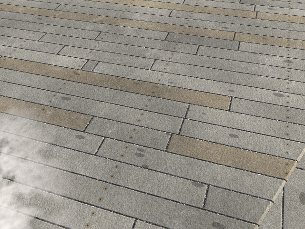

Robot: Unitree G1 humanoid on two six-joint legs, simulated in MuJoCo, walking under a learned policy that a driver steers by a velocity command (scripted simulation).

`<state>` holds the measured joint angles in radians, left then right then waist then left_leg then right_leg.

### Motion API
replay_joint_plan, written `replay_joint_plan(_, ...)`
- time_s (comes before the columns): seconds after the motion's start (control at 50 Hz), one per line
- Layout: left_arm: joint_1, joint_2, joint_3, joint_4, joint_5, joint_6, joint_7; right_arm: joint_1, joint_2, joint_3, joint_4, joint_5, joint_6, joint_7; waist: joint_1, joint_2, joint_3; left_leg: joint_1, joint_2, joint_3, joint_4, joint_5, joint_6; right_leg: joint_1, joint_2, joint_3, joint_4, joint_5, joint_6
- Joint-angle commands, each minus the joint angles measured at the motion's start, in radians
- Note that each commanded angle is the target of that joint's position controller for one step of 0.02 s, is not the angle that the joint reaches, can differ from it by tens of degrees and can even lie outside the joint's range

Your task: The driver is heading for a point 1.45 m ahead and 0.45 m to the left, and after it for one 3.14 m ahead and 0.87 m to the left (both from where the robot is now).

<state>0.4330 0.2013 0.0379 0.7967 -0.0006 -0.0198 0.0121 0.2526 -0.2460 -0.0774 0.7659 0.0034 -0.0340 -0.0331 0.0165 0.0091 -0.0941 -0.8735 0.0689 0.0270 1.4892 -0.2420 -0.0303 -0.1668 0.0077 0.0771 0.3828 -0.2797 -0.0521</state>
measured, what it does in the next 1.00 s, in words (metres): climbs: left foot 0.05 m higher, then right foot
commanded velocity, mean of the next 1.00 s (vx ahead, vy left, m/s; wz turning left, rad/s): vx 0.90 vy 0.00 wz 0.04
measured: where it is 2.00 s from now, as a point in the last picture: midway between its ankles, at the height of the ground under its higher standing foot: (98, 72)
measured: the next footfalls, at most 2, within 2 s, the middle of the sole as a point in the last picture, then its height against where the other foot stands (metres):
left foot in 0.24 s outside the picture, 0.05 m higher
right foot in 0.74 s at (151, 196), level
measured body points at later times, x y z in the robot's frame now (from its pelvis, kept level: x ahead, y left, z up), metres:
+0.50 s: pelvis +0.29 +0.12 +0.03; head +0.29 +0.14 +0.48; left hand +0.47 +0.34 -0.06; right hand +0.27 -0.14 -0.09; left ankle +0.20 +0.18 -0.70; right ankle +0.38 -0.02 -0.60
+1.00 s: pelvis +0.76 +0.14 +0.04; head +0.77 +0.15 +0.48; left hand +0.68 +0.40 -0.10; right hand +0.96 -0.08 -0.06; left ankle +0.89 +0.31 -0.62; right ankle +0.66 +0.08 -0.70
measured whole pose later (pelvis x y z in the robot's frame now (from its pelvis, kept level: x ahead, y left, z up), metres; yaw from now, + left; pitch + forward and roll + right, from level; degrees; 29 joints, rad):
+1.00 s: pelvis +0.76 +0.14 +0.04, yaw +6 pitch +0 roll -3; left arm 0.50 0.26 0.05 0.97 0.02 -0.12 -0.02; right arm 0.12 -0.26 -0.01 0.74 -0.02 -0.05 0.05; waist 0.04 0.03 0.01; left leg -0.78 0.10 -0.07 1.05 -0.06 0.09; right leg 0.05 0.12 -0.15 0.23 -0.27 -0.09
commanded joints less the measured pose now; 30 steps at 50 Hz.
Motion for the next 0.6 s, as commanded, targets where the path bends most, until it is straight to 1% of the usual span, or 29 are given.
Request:
replay_joint_plan(0.02,0.001,0.197,0.047,-0.041,0.027,-0.04,-0.006,-0.172,-0.029,0.008,-0.124,-0.105,0.018,0.051,-0.002,-0.08,0.1,-0.194,0.019,0.035,0.003,0.036,-0.001,-0.003,-0.197,0.25,-0.265,-0.363,-0.171)
replay_joint_plan(0.04,0.003,0.195,0.051,-0.04,0.03,-0.048,-0.009,-0.189,-0.029,0.005,-0.14,-0.097,0.038,0.071,0.0,-0.127,0.132,-0.185,0.029,0.031,-0.024,0.043,0.001,-0.028,-0.205,0.251,-0.293,-0.356,-0.181)
replay_joint_plan(0.06,0.004,0.179,0.048,-0.04,0.024,-0.054,-0.01,-0.198,-0.038,0.005,-0.153,-0.077,0.046,0.081,-0.003,-0.143,0.156,-0.181,0.044,0.016,-0.071,0.05,0.006,-0.024,-0.215,0.245,-0.317,-0.342,-0.184)
replay_joint_plan(0.08,0.002,0.173,0.048,-0.041,0.023,-0.059,-0.008,-0.201,-0.042,0.005,-0.161,-0.065,0.051,0.087,-0.01,-0.156,0.169,-0.163,0.057,0.002,-0.13,0.057,0.013,-0.013,-0.227,0.23,-0.334,-0.317,-0.178)
replay_joint_plan(0.1,0.0,0.17,0.049,-0.042,0.022,-0.062,-0.006,-0.206,-0.043,0.009,-0.168,-0.058,0.052,0.09,-0.015,-0.157,0.174,-0.125,0.066,-0.002,-0.215,0.054,0.025,0.004,-0.237,0.204,-0.35,-0.276,-0.169)
replay_joint_plan(0.14,0.013,0.188,0.056,-0.041,0.02,-0.066,-0.002,-0.239,-0.037,0.019,-0.185,-0.051,0.05,0.095,0.001,-0.149,0.179,0.007,0.062,0.032,-0.388,-0.009,0.058,0.022,-0.266,0.148,-0.408,-0.195,-0.156)
replay_joint_plan(0.16,0.011,0.201,0.058,-0.038,0.019,-0.066,-0.002,-0.24,-0.032,0.022,-0.19,-0.048,0.049,0.098,0.0,-0.155,0.185,0.082,0.048,0.058,-0.452,-0.072,0.081,0.028,-0.273,0.118,-0.427,-0.159,-0.149)
replay_joint_plan(0.18,-0.003,0.206,0.059,-0.034,0.019,-0.064,-0.005,-0.222,-0.028,0.025,-0.191,-0.046,0.049,0.098,-0.012,-0.166,0.19,0.17,0.028,0.089,-0.516,-0.153,0.108,0.021,-0.273,0.078,-0.428,-0.112,-0.143)
replay_joint_plan(0.2,-0.004,0.212,0.058,-0.028,0.025,-0.064,-0.01,-0.184,-0.04,0.02,-0.186,-0.046,0.048,0.093,-0.03,-0.177,0.177,0.278,-0.017,0.129,-0.566,-0.257,0.135,0.016,-0.267,0.042,-0.376,0.039,-0.144)
replay_joint_plan(0.22,0.01,0.219,0.058,-0.011,0.033,-0.061,-0.016,-0.071,-0.063,0.006,-0.165,-0.041,0.044,0.078,-0.083,-0.192,0.128,0.428,-0.093,0.162,-0.598,-0.338,0.153,0.019,-0.272,0.02,-0.202,0.402,-0.146)
replay_joint_plan(0.24,-0.012,0.21,0.056,-0.005,0.035,-0.061,-0.022,0.152,-0.092,-0.014,-0.1,-0.039,0.027,0.059,-0.197,-0.116,0.023,0.695,-0.149,0.128,-0.67,-0.287,0.171,-0.049,-0.228,-0.057,0.152,0.752,-0.119)
replay_joint_plan(0.26,-0.036,0.153,0.038,-0.053,0.015,-0.07,-0.028,0.317,-0.224,-0.044,-0.07,-0.066,-0.002,0.043,-0.261,0.139,-0.08,0.939,0.051,-0.226,-0.888,-0.562,0.201,-0.334,-0.122,-0.106,0.621,0.547,-0.063)
replay_joint_plan(0.28,-0.104,0.04,0.013,-0.129,0.014,-0.094,-0.036,0.383,-0.312,-0.054,-0.057,-0.049,-0.022,0.04,-0.26,0.448,-0.146,1.017,0.249,-0.863,-1.285,-1.035,0.202,-0.621,0.096,0.053,0.911,-0.183,-0.049)
replay_joint_plan(0.3,-0.185,0.062,0.024,-0.15,0.034,-0.105,-0.042,0.251,-0.252,-0.032,-0.062,-0.038,-0.031,0.04,-0.187,0.246,-0.006,0.916,0.28,-1.014,-1.355,-0.954,0.195,-0.754,0.093,0.201,1.083,-0.08,-0.082)
replay_joint_plan(0.32,-0.169,0.075,0.025,-0.154,0.039,-0.112,-0.048,0.163,-0.2,-0.023,-0.058,-0.047,-0.032,0.041,-0.097,0.072,0.059,0.812,0.299,-0.868,-1.266,-0.841,0.197,-0.775,0.023,0.149,1.123,0.031,-0.09)
replay_joint_plan(0.34,-0.16,0.081,0.023,-0.146,0.046,-0.106,-0.051,0.115,-0.15,-0.012,-0.051,-0.05,-0.034,0.045,-0.049,0.008,0.087,0.7,0.258,-0.687,-1.233,-0.684,0.198,-0.719,-0.05,0.066,1.102,0.089,-0.082)
replay_joint_plan(0.36,-0.142,0.083,0.022,-0.141,0.056,-0.088,-0.056,0.086,-0.108,0.0,-0.04,-0.046,-0.042,0.049,-0.005,0.025,0.107,0.605,0.2,-0.54,-1.248,-0.571,0.183,-0.658,-0.083,0.044,1.043,0.106,-0.065)
replay_joint_plan(0.38,-0.127,0.061,0.012,-0.139,0.055,-0.061,-0.061,0.069,-0.058,0.017,-0.025,-0.044,-0.051,0.053,0.031,0.081,0.129,0.545,0.158,-0.435,-1.267,-0.516,0.175,-0.643,-0.096,0.035,1.038,0.107,-0.043)
replay_joint_plan(0.4,-0.147,0.056,0.008,-0.147,0.049,-0.04,-0.067,0.082,-0.039,0.022,-0.007,-0.037,-0.062,0.052,0.034,0.091,0.153,0.522,0.13,-0.364,-1.301,-0.462,0.178,-0.66,-0.102,0.021,1.036,0.131,-0.031)
replay_joint_plan(0.42,-0.178,0.063,0.003,-0.159,0.046,-0.024,-0.07,0.107,-0.053,0.019,0.007,-0.03,-0.071,0.052,0.032,0.084,0.188,0.515,0.117,-0.313,-1.337,-0.409,0.192,-0.69,-0.106,0.004,1.008,0.142,-0.021)
replay_joint_plan(0.44,-0.216,0.072,0.004,-0.164,0.045,-0.016,-0.072,0.12,-0.066,0.014,0.016,-0.019,-0.076,0.051,0.024,0.058,0.211,0.528,0.097,-0.262,-1.38,-0.355,0.189,-0.712,-0.11,-0.02,0.959,0.183,-0.015)
replay_joint_plan(0.46,-0.269,0.09,0.006,-0.177,0.045,-0.017,-0.075,0.14,-0.075,0.014,0.024,-0.015,-0.082,0.051,0.014,0.042,0.227,0.552,0.082,-0.219,-1.41,-0.254,0.188,-0.718,-0.113,-0.041,0.881,0.221,-0.009)
replay_joint_plan(0.48,-0.329,0.104,0.007,-0.186,0.041,-0.02,-0.076,0.174,-0.074,0.015,0.038,-0.013,-0.085,0.051,-0.007,0.015,0.249,0.59,0.055,-0.159,-1.437,-0.129,0.185,-0.722,-0.11,-0.079,0.789,0.245,-0.005)
replay_joint_plan(0.5,-0.374,0.102,0.005,-0.192,0.036,-0.022,-0.078,0.207,-0.079,0.014,0.049,-0.009,-0.088,0.049,-0.025,0.004,0.244,0.648,0.04,-0.12,-1.452,-0.026,0.186,-0.719,-0.103,-0.112,0.692,0.28,-0.001)
replay_joint_plan(0.52,-0.418,0.094,0.0,-0.195,0.034,-0.026,-0.079,0.247,-0.064,0.019,0.062,-0.005,-0.091,0.048,-0.044,-0.015,0.244,0.694,0.015,-0.078,-1.453,0.126,0.173,-0.687,-0.089,-0.15,0.602,0.305,-0.002)
replay_joint_plan(0.54,-0.457,0.066,-0.012,-0.21,0.026,-0.03,-0.083,0.258,-0.075,0.018,0.07,-0.004,-0.092,0.044,-0.049,0.014,0.23,0.728,0.019,-0.06,-1.472,0.234,0.171,-0.636,-0.078,-0.181,0.484,0.343,-0.004)
replay_joint_plan(0.56,-0.494,0.054,-0.019,-0.213,0.022,-0.032,-0.086,0.276,-0.075,0.018,0.081,0.001,-0.094,0.04,-0.063,0.017,0.224,0.764,0.022,-0.04,-1.499,0.339,0.169,-0.578,-0.064,-0.203,0.396,0.378,-0.012)
replay_joint_plan(0.58,-0.52,0.048,-0.023,-0.211,0.02,-0.032,-0.086,0.303,-0.075,0.022,0.096,0.005,-0.095,0.037,-0.075,0.007,0.219,0.825,0.023,-0.014,-1.508,0.475,0.158,-0.541,-0.038,-0.238,0.321,0.389,-0.026)
replay_joint_plan(0.6,-0.534,0.042,-0.028,-0.215,0.016,-0.035,-0.085,0.311,-0.094,0.022,0.106,0.001,-0.097,0.033,-0.073,0.033,0.214,0.876,0.045,-0.003,-1.501,0.616,0.151,-0.49,-0.026,-0.242,0.246,0.407,-0.042)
